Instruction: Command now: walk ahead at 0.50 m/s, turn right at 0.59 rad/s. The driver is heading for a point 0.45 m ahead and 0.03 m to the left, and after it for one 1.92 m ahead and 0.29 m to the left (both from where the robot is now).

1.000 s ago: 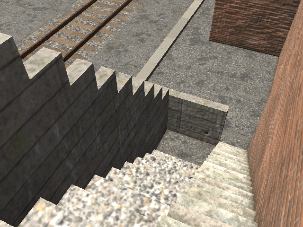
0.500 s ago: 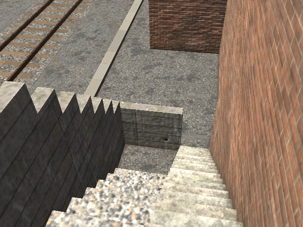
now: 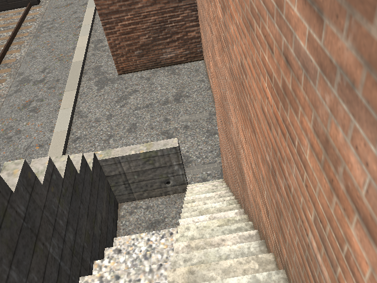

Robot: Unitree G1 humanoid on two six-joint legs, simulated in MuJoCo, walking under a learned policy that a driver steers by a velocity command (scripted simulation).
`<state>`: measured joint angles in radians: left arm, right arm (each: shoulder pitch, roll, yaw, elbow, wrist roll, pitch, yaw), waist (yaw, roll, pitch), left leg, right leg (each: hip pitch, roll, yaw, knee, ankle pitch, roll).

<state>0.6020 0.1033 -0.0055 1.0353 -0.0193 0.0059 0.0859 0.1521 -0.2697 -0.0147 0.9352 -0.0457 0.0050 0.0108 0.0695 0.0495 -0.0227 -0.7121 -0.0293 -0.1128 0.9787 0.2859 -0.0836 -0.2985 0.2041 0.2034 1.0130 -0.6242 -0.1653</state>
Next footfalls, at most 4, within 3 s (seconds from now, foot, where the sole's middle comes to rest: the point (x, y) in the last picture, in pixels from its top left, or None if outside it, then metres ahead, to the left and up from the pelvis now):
0.26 left None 0.17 0.17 -0.93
0.62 right None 0.47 -0.14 -1.15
1.02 left None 0.47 0.15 -1.14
1.68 right None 0.90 -0.03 -1.58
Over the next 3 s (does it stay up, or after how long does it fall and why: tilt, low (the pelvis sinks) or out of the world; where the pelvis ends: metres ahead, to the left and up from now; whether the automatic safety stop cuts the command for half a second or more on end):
stays up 1.11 0.09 -0.86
